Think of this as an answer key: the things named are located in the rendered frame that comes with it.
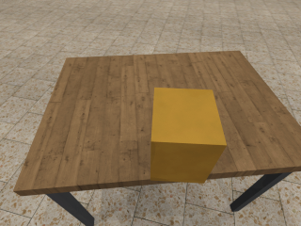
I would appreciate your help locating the table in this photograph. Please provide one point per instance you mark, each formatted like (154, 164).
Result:
(95, 132)

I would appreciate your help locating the carton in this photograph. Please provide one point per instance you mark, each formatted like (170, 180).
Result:
(187, 137)

